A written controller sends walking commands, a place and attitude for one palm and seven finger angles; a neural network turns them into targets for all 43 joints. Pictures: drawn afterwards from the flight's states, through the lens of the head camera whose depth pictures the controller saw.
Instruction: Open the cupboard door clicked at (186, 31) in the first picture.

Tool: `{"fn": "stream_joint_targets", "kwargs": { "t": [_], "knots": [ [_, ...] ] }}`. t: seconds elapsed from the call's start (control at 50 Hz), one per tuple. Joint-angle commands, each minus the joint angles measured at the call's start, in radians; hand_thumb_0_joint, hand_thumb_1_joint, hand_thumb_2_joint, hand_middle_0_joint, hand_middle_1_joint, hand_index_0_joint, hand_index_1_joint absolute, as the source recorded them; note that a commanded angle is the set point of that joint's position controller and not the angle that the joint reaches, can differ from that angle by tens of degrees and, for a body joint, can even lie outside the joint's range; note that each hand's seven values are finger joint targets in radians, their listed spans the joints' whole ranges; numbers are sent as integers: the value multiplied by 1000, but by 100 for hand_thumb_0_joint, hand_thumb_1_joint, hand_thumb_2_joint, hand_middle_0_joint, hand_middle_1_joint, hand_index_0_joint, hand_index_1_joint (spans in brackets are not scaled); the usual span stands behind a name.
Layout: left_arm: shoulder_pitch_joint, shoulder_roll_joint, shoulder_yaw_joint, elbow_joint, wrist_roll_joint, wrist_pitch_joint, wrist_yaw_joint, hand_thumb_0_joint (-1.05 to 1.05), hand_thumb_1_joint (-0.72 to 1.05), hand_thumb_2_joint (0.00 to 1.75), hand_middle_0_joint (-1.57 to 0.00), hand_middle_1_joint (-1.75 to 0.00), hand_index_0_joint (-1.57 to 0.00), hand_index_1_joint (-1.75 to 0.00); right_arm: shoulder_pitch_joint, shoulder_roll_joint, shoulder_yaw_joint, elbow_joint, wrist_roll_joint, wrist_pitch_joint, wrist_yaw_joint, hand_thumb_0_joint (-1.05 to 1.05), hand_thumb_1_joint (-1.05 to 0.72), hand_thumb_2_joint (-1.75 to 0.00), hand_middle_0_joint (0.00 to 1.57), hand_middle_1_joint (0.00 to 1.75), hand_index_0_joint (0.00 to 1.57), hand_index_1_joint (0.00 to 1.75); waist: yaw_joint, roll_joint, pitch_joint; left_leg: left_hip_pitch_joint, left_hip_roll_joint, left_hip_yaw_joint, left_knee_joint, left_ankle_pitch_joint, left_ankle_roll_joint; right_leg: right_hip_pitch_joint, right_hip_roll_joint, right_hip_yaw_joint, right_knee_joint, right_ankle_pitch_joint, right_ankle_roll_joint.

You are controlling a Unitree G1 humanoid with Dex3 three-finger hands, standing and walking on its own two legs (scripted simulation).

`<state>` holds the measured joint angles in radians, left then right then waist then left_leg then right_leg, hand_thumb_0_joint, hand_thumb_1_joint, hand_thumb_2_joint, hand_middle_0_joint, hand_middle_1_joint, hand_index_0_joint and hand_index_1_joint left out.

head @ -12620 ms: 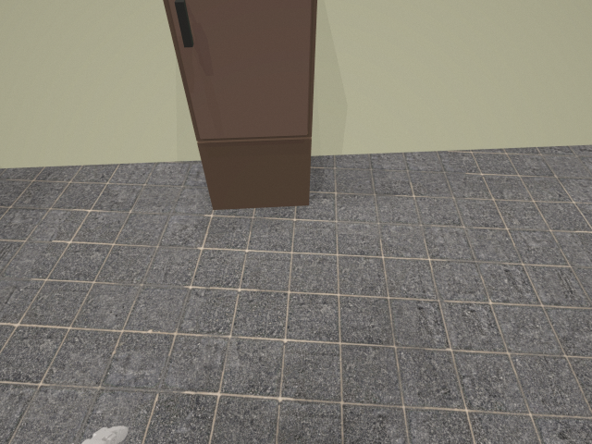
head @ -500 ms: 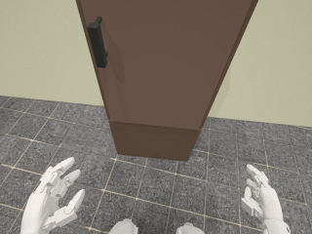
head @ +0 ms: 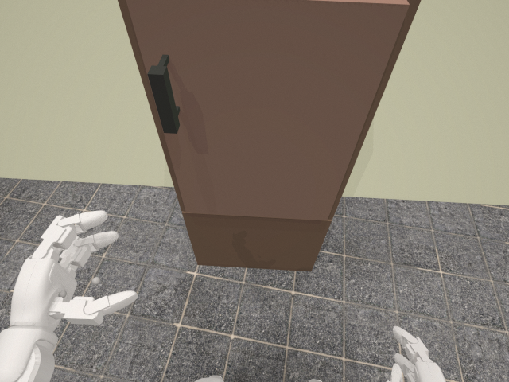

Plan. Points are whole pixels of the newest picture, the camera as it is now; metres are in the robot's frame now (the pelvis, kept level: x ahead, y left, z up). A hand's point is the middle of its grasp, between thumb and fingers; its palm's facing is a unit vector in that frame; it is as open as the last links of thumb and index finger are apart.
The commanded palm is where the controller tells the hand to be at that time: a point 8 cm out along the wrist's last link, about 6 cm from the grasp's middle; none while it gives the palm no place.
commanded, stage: raise the hand with hooked fingers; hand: left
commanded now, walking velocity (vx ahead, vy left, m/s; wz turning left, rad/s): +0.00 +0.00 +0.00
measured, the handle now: (168, 94) +0.56 +0.21 +0.13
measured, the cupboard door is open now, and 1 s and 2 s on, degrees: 0 0 0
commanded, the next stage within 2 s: move the hooked fingers beside the handle in 1.12 s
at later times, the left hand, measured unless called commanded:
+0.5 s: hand (72, 219) +0.29 +0.26 +0.13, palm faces +0.07 -1.00 -0.05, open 13.9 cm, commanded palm +0.26 +0.31 +0.14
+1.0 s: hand (80, 201) +0.31 +0.26 +0.15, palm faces +0.09 -1.00 -0.02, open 14.0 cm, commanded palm +0.27 +0.30 +0.16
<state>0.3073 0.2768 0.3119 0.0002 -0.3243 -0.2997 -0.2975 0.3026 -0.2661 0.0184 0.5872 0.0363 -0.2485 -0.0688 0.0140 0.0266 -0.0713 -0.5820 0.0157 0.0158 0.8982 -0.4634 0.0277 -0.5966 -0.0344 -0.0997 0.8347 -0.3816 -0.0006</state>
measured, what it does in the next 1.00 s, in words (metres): stands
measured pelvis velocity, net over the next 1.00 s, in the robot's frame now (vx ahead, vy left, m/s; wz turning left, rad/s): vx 0.01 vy -0.02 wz -0.02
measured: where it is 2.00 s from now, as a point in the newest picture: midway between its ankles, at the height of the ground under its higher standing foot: outside the picture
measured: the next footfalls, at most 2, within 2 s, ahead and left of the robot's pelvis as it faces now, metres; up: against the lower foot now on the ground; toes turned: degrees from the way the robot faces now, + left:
none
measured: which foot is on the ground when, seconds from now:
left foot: down 0.00-1.00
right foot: down 0.00-1.00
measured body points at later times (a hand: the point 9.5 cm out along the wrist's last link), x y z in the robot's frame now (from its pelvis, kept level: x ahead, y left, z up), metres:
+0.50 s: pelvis +0.01 +0.00 +0.02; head +0.03 -0.01 +0.47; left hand +0.28 +0.32 +0.14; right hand +0.19 -0.23 -0.05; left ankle -0.01 +0.10 -0.70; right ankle +0.02 -0.12 -0.70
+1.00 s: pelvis +0.01 -0.02 +0.03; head +0.02 -0.02 +0.48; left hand +0.30 +0.31 +0.15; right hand +0.17 -0.27 -0.05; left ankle -0.01 +0.10 -0.70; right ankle +0.02 -0.12 -0.70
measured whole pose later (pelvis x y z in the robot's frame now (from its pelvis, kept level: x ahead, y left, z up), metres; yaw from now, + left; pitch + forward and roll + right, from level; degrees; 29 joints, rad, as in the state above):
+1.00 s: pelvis +0.01 -0.02 +0.03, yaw -1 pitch +2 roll -1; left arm -0.11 0.40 0.46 0.32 -0.32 -0.06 -0.43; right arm 0.27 -0.28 0.05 0.59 0.06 -0.21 -0.11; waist 0.03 0.03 -0.02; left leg -0.31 0.03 0.03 0.62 -0.35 0.00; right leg -0.34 -0.01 -0.09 0.59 -0.28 -0.02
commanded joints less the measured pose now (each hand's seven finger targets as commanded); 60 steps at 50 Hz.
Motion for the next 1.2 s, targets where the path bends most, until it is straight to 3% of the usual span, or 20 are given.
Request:
{"fn": "stream_joint_targets", "kwargs": {
  "t": [0.0,0.06,0.16,0.26,0.34,0.38,0.42,0.46,0.5,0.56,0.64,0.66,0.74,0.76,0.84,0.86,0.92,1.04,1.1,1.18],
  "knots": [
    [-232,221,58,-147,-10,-17,-67,0,-27,40,-28,-105,-28,-105,-84,-141,-44,-154,17,-69,-31,0,-90,-90,20,30,20,30,-27,44,-177,103,-12,-57,-200,200,-14,147,34,37,-141,86,-19],
    [-286,305,146,-171,-25,12,-64,0,-34,37,-29,-110,-29,-110,-94,-137,-35,-158,13,-69,-42,0,-90,-90,20,30,20,30,7,72,-214,151,-12,-66,-227,285,-19,219,38,27,-139,167,-28],
    [-305,286,166,-146,-47,37,-39,0,-45,32,-30,-117,-30,-117,-99,-121,-21,-158,12,-68,-35,0,-90,-90,20,30,20,30,28,109,-186,215,-7,-66,-261,425,-38,266,47,11,-155,283,-33],
    [-348,248,117,44,-37,150,-92,0,-50,30,-30,-120,-30,-120,-93,-139,-18,-147,23,-46,-36,0,-90,-90,20,30,20,30,4,27,-73,196,-5,-54,-294,384,-30,253,48,11,-204,291,-28],
    [-500,326,154,12,-27,189,-124,0,-50,30,-30,-120,-30,-120,-103,-142,-17,-160,24,-36,-48,0,-90,-90,20,30,20,30,0,24,-148,240,-8,-54,-308,363,-20,285,41,22,-229,281,-23],
    [-585,383,193,-50,-27,169,-122,0,-50,30,-30,-120,-30,-120,-112,-137,-12,-165,19,-34,-49,0,-90,-90,20,30,20,30,8,55,-197,280,-10,-57,-317,389,-21,323,45,29,-235,294,-28],
    [-604,399,216,-67,-30,135,-114,0,-50,30,-30,-120,-30,-120,-110,-128,-7,-159,16,-39,-52,0,-90,-90,20,30,20,30,13,83,-230,321,-10,-55,-322,423,-23,344,46,32,-241,319,-30],
    [-622,422,238,-50,-34,120,-109,0,-50,30,-30,-120,-30,-120,-108,-129,-4,-146,11,-40,-53,0,-90,-90,20,30,20,30,17,89,-222,332,-10,-56,-327,452,-26,358,51,33,-248,346,-33],
    [-637,404,229,22,-37,128,-119,0,-50,30,-30,-120,-30,-120,-110,-128,-2,-132,17,-38,-56,0,-90,-90,20,30,20,30,9,72,-185,325,-9,-51,-342,438,-24,356,48,31,-263,347,-30],
    [-658,403,217,154,-34,185,-150,0,-50,30,-30,-120,-30,-120,-110,-139,-3,-125,27,-28,-63,0,-90,-90,20,30,20,30,10,57,-117,299,-13,-47,-362,387,-19,344,44,33,-290,314,-32],
    [-662,391,188,214,-29,253,-189,0,-50,30,-30,-120,-30,-120,-109,-145,-7,-139,32,-17,-62,0,-90,-90,20,30,20,30,9,34,-137,296,-17,-38,-364,385,-12,356,34,39,-300,329,-26],
    [-644,382,182,211,-34,256,-196,0,-50,30,-30,-120,-30,-120,-110,-144,-6,-146,30,-18,-56,0,-90,-90,20,30,20,30,15,4,-143,294,-15,-38,-362,406,-10,378,34,41,-296,355,-28],
    [-631,422,231,111,-38,209,-178,0,-50,30,-30,-120,-30,-120,-112,-140,-14,-164,23,-19,-41,0,-90,-90,20,30,20,30,29,15,-198,311,-18,-29,-357,431,-9,397,35,48,-289,381,-26],
    [-629,448,260,103,-46,195,-167,0,-50,30,-30,-120,-30,-120,-110,-142,-13,-164,18,-18,-38,0,-90,-90,20,30,20,30,35,-19,-194,298,-17,-29,-355,424,-8,409,38,52,-289,379,-27],
    [-674,448,274,85,-36,159,-128,0,-50,30,-30,-120,-30,-120,-112,-133,-14,-157,20,-18,-43,0,-90,-90,20,30,20,30,26,56,-184,302,-21,-15,-367,378,-9,392,36,63,-301,336,-24],
    [-690,457,270,82,-30,159,-122,0,-50,30,-30,-120,-30,-120,-113,-134,-12,-153,19,-16,-44,0,-90,-90,20,30,20,30,25,61,-172,298,-20,-13,-367,367,-7,396,35,70,-306,324,-25],
    [-699,410,218,99,-14,166,-123,0,-50,30,-30,-120,-30,-120,-112,-131,-12,-147,25,-18,-52,0,-90,-90,20,30,20,30,7,99,-147,307,-20,-10,-375,343,-5,374,32,70,-317,301,-24],
    [-679,418,224,101,-26,169,-153,0,-50,30,-30,-120,-30,-120,-112,-134,-13,-145,24,-25,-63,0,-90,-90,20,30,20,30,11,47,-183,322,-20,-13,-369,371,-1,405,34,70,-314,353,-19],
    [-659,414,236,156,-40,183,-158,0,-50,30,-30,-120,-30,-120,-114,-135,-11,-141,26,-22,-63,0,-90,-90,20,30,20,30,14,0,-142,294,-21,-13,-371,352,-2,390,34,68,-318,338,-16],
    [-681,409,218,164,-30,193,-153,0,-50,30,-30,-120,-30,-120,-123,-133,-9,-147,29,-21,-60,0,-90,-90,20,30,20,30,15,23,-130,293,-22,-13,-377,334,-5,377,31,69,-321,308,-17]
  ]
}}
